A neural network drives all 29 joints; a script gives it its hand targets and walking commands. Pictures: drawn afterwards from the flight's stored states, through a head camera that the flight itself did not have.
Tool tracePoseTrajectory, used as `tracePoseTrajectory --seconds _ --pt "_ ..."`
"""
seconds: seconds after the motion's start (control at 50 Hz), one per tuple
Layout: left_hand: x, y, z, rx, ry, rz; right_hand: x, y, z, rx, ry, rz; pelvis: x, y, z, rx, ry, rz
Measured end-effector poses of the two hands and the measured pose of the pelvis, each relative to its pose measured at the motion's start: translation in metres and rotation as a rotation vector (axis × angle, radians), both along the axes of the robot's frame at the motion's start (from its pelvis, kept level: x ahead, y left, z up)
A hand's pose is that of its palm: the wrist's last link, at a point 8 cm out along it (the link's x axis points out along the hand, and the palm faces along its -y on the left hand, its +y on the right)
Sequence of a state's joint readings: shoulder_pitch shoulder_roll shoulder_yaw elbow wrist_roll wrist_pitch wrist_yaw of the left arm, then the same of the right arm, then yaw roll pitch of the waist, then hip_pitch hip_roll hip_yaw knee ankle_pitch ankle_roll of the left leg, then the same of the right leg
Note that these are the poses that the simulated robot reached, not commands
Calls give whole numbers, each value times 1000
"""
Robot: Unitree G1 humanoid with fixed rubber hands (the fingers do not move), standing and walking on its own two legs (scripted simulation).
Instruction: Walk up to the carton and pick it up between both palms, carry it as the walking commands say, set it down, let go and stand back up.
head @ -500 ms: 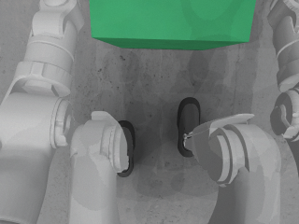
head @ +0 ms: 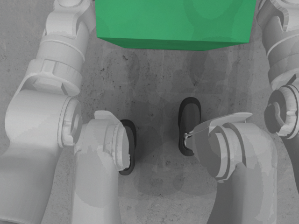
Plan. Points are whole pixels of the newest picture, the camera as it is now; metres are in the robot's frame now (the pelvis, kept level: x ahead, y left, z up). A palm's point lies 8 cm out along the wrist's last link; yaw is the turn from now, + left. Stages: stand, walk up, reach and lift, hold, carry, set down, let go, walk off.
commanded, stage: reach and lift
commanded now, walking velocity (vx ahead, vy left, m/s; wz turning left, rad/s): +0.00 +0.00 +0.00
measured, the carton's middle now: out of the picture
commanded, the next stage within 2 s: none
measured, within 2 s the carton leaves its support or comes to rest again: leaves its support in 0.94 s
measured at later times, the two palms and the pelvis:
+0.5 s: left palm out of the picture +0.57 +0.11 -0.16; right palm out of the picture +0.55 -0.23 -0.17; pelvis +0.00 +0.00 +0.00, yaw +1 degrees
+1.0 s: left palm out of the picture +0.57 +0.09 -0.15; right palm out of the picture +0.55 -0.24 -0.15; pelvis +0.00 +0.00 -0.01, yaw +0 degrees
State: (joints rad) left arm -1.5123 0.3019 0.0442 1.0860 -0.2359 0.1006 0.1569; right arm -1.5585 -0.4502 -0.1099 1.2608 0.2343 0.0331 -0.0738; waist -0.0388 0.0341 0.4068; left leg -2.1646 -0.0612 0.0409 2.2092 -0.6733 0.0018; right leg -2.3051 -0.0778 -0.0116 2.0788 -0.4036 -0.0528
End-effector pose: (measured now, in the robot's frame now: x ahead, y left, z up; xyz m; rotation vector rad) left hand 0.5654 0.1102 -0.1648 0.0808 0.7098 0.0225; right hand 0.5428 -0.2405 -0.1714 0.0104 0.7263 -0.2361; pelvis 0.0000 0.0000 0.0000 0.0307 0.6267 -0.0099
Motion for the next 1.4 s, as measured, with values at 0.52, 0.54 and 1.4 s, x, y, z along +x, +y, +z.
tracePoseTrajectory --seconds 0.52,0.54,1.4 --pt "1 -3 1 -19 17 8 7 12 1 10 8 37 -3 2 -6 -3 -31 16" --pt "1 -3 0 -23 17 9 6 12 1 14 7 42 -3 2 -8 -3 -31 18" --pt "1 -12 86 -69 -43 48 6 4 86 7 -18 40 10 -3 29 6 144 10"
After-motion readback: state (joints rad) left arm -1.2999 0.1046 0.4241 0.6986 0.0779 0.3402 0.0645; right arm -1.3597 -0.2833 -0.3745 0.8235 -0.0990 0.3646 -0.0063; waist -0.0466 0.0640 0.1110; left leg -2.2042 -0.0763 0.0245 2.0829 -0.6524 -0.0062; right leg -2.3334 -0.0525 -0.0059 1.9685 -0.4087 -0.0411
